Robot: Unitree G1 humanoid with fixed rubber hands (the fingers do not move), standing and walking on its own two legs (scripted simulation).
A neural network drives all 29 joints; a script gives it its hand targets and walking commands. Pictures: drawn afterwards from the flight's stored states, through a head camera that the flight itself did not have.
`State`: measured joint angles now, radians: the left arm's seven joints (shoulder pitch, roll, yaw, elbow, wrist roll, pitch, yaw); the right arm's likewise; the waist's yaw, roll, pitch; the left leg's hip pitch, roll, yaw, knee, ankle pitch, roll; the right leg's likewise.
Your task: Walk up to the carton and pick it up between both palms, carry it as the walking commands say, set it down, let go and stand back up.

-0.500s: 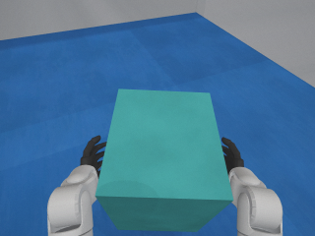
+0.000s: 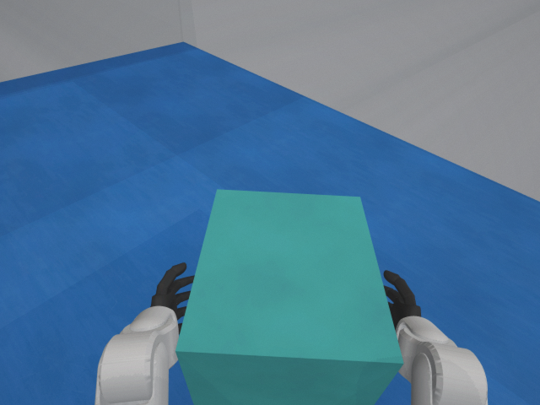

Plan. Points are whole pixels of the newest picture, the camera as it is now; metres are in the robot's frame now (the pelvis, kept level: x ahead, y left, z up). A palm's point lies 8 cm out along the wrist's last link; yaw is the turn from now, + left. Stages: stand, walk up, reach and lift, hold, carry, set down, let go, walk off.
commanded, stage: carry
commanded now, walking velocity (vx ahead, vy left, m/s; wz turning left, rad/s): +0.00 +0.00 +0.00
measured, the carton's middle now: (281, 318) +0.28 -0.01 +0.00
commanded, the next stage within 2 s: none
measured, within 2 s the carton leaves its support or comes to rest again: neither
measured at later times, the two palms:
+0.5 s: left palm (211, 380) +0.17 +0.08 +0.06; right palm out of the picture +0.15 -0.23 +0.06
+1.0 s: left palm (183, 378) +0.17 +0.12 +0.06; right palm (447, 392) +0.16 -0.20 +0.07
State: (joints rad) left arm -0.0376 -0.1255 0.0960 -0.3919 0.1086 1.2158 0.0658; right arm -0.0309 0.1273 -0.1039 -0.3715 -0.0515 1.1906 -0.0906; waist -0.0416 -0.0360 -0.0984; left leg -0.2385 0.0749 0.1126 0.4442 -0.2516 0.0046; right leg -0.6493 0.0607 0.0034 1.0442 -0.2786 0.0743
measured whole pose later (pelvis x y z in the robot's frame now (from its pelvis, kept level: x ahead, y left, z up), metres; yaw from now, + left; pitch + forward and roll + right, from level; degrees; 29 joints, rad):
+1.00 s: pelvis -0.09 -0.03 -0.02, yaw -2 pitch +2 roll +0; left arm -0.13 -0.13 0.15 -0.33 0.09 1.22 0.08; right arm -0.13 0.13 -0.12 -0.31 -0.10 1.20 -0.06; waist -0.01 -0.03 -0.08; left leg -0.38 0.08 0.13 0.57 -0.23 -0.01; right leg -0.38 -0.03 -0.04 0.58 -0.24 0.01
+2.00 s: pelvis -0.09 -0.04 -0.01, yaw -1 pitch +2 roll +0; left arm -0.09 -0.13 0.15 -0.13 0.12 0.95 0.04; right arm -0.09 0.13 -0.12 -0.11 -0.12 0.94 -0.03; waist -0.01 -0.02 -0.09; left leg -0.38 0.08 0.12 0.55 -0.21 -0.02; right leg -0.37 -0.04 -0.05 0.56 -0.23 0.01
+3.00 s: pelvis -0.06 -0.05 +0.00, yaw -6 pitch -4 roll +0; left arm -0.23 -0.11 0.24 0.16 0.19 0.77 0.00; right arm -0.26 0.11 -0.16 0.22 -0.22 0.73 0.01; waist 0.08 -0.01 0.00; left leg -0.13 -0.01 -0.06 0.42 -0.21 -0.02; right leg -0.14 0.03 0.04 0.42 -0.21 -0.02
